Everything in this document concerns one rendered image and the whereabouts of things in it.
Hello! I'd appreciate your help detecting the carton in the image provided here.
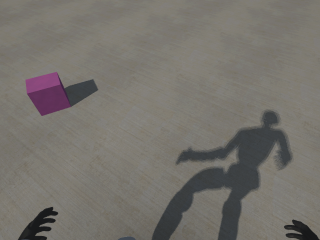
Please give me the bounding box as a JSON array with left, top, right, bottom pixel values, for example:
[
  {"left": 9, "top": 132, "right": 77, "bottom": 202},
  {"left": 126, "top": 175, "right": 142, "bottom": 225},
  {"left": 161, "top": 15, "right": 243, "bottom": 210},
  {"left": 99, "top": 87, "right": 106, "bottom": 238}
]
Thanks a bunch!
[{"left": 25, "top": 72, "right": 71, "bottom": 116}]

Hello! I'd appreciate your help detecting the left robot hand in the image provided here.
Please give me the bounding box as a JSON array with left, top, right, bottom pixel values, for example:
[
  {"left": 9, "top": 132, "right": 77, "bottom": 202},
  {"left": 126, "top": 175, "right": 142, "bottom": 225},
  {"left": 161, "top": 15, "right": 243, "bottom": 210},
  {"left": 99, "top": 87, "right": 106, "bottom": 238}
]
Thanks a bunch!
[{"left": 18, "top": 207, "right": 58, "bottom": 240}]

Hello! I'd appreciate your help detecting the right robot hand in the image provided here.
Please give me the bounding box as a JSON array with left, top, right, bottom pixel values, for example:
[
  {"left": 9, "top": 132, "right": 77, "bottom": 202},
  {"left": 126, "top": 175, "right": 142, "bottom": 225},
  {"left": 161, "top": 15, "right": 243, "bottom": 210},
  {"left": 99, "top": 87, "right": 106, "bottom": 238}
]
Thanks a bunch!
[{"left": 284, "top": 219, "right": 320, "bottom": 240}]

